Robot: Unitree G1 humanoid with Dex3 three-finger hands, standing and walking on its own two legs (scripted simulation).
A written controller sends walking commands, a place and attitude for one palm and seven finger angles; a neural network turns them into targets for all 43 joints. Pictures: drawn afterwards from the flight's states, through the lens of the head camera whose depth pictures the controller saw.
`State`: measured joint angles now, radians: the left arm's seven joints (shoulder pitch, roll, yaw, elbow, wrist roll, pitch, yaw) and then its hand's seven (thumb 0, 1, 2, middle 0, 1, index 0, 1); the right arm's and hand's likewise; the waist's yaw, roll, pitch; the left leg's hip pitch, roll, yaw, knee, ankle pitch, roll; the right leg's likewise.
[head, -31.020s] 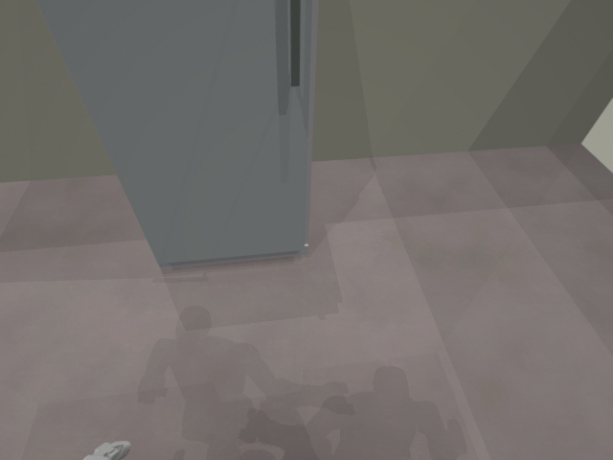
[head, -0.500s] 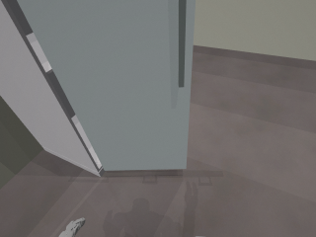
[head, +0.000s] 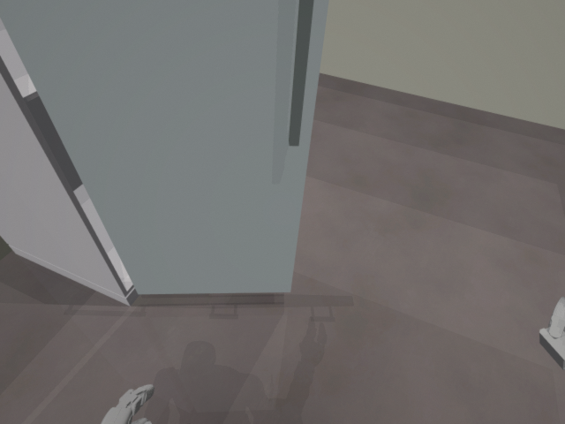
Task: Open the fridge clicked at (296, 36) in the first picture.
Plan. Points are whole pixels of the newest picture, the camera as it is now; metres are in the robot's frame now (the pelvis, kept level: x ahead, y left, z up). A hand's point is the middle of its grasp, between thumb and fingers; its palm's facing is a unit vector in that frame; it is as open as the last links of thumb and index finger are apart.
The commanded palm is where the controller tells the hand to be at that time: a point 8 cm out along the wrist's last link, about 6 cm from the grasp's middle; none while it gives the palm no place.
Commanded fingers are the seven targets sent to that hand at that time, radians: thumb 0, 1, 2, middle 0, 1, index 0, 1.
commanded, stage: let the arm hang, fingers relaxed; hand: right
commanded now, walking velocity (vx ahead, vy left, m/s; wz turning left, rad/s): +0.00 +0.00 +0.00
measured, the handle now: (302, 27) +0.68 +0.02 +0.27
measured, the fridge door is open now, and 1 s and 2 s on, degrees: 65 65 65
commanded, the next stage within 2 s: look to check the result in 1.04 s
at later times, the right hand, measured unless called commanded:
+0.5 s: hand out of the picture +0.04 -0.18 -0.16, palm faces +0.07 +0.97 -0.24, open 7.2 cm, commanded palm none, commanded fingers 0.00 -0.90 -0.90 0.20 0.30 0.20 0.30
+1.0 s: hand out of the picture +0.00 -0.17 -0.16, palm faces +0.05 +0.98 -0.18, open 7.3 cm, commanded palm none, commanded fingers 0.00 -0.90 -0.90 0.20 0.30 0.20 0.30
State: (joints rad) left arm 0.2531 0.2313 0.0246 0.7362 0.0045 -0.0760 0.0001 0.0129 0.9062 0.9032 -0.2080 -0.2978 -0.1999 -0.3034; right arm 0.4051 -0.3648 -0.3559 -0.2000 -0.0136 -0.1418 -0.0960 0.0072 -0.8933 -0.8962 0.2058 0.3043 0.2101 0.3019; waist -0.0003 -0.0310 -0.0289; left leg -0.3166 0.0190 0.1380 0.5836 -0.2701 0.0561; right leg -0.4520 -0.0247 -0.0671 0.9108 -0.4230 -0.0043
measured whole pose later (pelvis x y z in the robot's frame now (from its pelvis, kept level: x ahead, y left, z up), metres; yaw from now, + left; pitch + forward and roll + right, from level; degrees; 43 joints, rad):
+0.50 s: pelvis +0.01 +0.02 +0.01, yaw -2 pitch +1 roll +1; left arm 0.25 0.17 0.02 1.01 0.02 0.02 0.03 0.01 0.92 0.90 -0.20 -0.30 -0.20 -0.30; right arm 0.24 -0.18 -0.03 1.01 -0.01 0.01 -0.03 -0.01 -0.94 -0.89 0.20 0.30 0.21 0.30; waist 0.02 -0.03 0.05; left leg -0.25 -0.05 0.04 0.47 -0.23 0.05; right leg -0.20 0.00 -0.01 0.49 -0.31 -0.01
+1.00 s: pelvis +0.00 -0.01 +0.02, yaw -1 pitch -1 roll +0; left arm 0.31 0.13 0.00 1.14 0.02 0.00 0.04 0.00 0.91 0.90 -0.20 -0.30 -0.20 -0.30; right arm 0.25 -0.14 -0.01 1.15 -0.01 0.01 -0.03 0.01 -0.92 -0.90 0.20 0.30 0.20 0.30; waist 0.01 -0.01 0.04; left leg -0.20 -0.02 0.00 0.39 -0.17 0.01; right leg -0.14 0.03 -0.05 0.40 -0.25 -0.05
